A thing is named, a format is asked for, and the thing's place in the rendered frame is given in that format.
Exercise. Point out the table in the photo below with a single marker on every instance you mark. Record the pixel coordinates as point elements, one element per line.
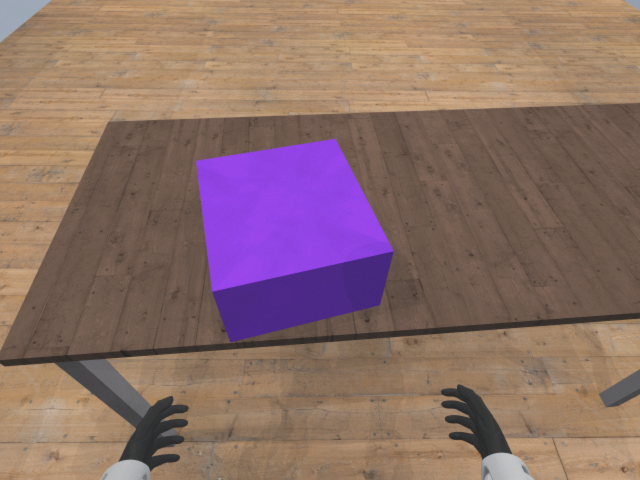
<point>498,218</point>

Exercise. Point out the robot left forearm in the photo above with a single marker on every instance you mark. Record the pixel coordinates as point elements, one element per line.
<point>127,470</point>

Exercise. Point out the robot right forearm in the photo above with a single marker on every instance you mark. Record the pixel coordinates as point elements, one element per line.
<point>504,466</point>

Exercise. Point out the carton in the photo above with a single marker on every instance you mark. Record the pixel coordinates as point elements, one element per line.
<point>291,238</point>

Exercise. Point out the robot left hand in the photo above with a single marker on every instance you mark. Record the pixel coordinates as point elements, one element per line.
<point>144,442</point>

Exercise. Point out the robot right hand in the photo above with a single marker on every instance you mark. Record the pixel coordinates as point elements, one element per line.
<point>488,437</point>

